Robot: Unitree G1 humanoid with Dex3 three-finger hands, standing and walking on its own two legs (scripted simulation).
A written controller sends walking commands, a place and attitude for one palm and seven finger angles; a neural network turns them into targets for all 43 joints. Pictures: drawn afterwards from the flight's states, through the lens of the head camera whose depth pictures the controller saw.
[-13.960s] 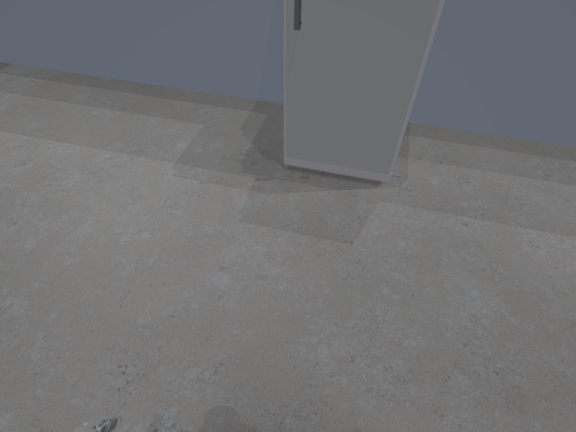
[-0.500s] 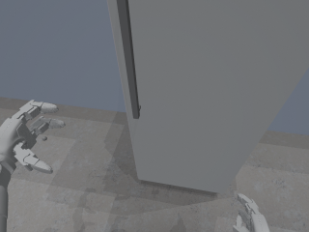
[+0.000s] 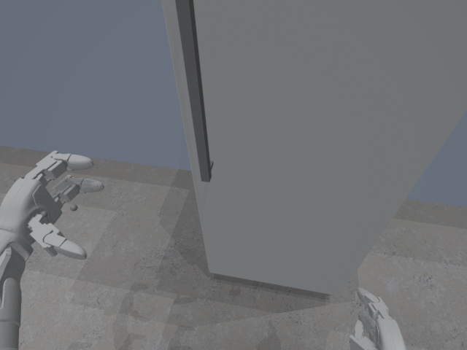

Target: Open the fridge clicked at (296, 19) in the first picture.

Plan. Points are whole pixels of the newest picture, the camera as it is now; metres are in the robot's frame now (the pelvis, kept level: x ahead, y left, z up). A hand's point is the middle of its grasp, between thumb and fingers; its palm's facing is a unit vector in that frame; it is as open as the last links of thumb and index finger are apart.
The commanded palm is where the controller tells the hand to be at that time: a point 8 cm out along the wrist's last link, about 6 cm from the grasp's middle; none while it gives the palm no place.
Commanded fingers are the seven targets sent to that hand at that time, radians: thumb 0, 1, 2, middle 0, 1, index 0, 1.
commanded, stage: move the hooked fingers beside the handle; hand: left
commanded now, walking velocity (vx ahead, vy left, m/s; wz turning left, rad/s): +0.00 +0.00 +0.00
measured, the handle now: (197, 78) +0.52 +0.11 +0.23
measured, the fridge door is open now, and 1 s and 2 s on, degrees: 0 0 0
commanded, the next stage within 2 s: none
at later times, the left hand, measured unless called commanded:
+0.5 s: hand (106, 179) +0.34 +0.25 +0.14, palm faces -0.08 -1.00 -0.02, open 14.0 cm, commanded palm +0.32 +0.29 +0.14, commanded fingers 0.00 -0.50 0.30 -0.30 -1.20 -0.30 -1.20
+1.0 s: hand (137, 153) +0.40 +0.21 +0.14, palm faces -0.10 -1.00 +0.00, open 14.0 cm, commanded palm +0.38 +0.27 +0.14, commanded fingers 0.00 -0.50 0.30 -0.30 -1.20 -0.30 -1.20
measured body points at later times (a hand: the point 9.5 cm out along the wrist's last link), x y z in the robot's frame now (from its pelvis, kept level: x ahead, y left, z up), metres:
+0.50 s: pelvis +0.00 +0.01 +0.00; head +0.00 +0.00 +0.45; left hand +0.34 +0.30 +0.14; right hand +0.14 -0.24 -0.09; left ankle +0.02 +0.11 -0.73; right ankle -0.02 -0.11 -0.73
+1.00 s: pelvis +0.00 +0.01 +0.00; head +0.02 +0.01 +0.45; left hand +0.40 +0.27 +0.14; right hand +0.10 -0.25 -0.10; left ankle +0.02 +0.11 -0.73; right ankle -0.02 -0.11 -0.73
